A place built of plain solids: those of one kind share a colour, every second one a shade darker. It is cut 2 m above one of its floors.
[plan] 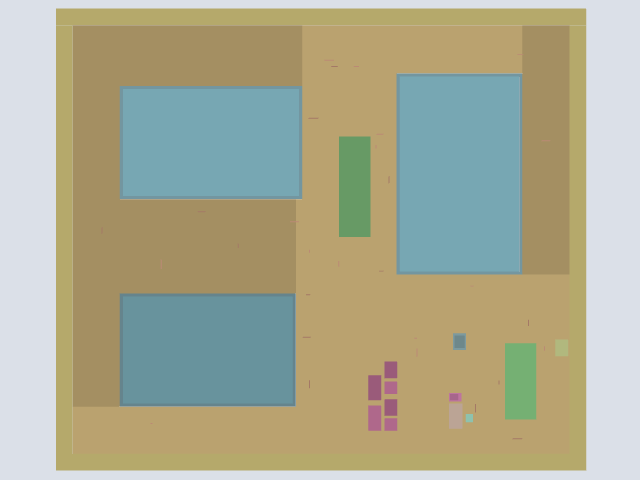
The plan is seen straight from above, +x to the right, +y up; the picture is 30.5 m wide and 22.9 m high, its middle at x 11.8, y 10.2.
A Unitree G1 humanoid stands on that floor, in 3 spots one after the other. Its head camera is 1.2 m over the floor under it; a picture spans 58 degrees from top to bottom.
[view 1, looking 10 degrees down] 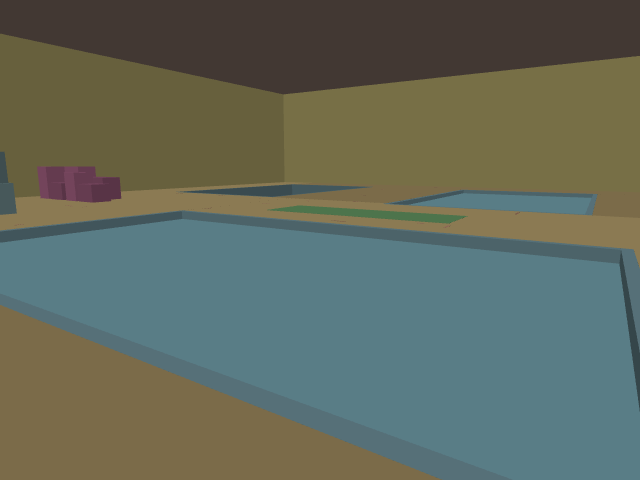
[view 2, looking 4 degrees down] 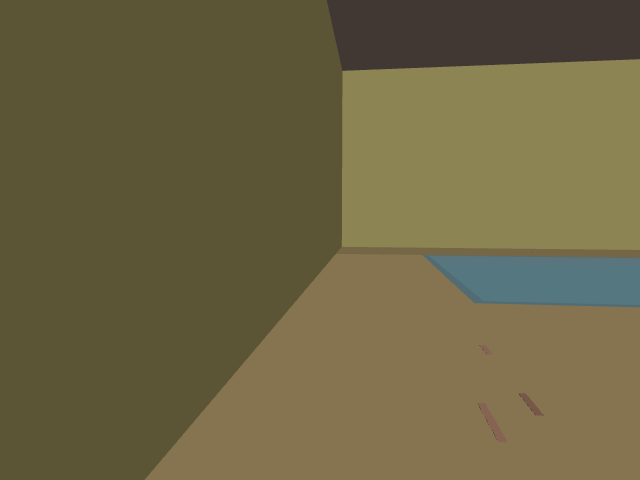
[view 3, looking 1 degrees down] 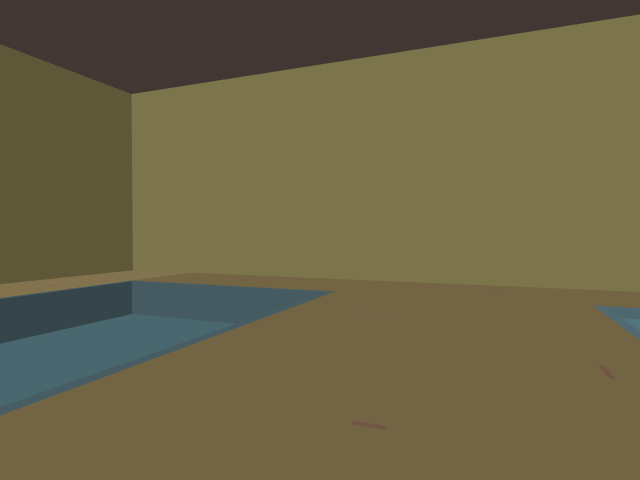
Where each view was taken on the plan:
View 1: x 22.95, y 17.70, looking -147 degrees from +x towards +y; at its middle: floor_lift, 8.07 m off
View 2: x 9.75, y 19.45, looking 7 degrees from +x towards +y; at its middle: wall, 8.24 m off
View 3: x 10.50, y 10.65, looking -158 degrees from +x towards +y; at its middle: wall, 11.33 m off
